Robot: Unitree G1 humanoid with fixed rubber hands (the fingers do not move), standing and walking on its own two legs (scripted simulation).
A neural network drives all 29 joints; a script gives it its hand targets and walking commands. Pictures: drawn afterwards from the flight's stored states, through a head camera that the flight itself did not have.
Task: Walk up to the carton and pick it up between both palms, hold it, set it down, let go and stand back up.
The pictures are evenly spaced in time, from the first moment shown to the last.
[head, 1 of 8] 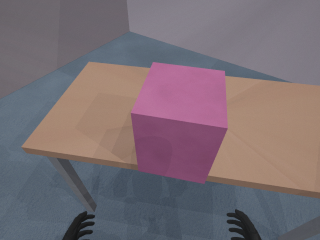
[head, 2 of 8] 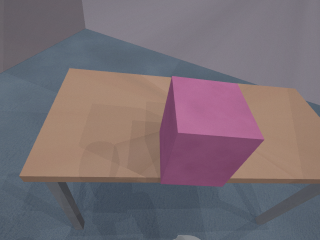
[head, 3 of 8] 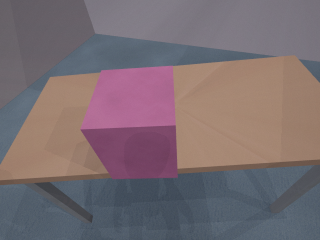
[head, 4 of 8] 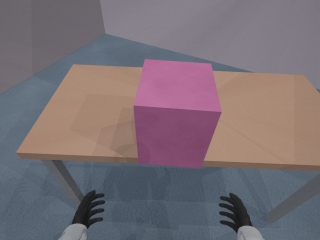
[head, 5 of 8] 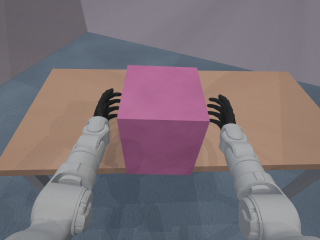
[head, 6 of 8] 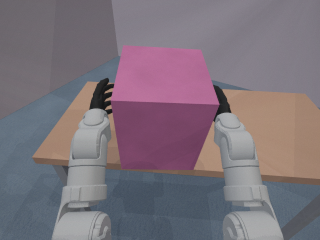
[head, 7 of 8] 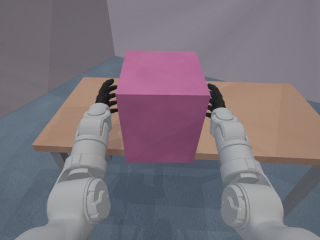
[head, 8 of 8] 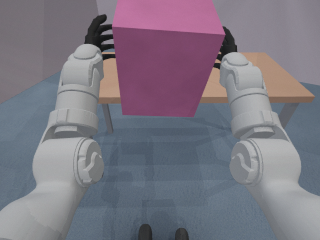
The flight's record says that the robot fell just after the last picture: yes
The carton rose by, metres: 0.21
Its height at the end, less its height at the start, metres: +0.18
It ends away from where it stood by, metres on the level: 0.35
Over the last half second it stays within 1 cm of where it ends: no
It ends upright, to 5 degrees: no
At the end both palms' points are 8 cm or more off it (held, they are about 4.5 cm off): no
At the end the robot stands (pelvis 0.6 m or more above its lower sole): yes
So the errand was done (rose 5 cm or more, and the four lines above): no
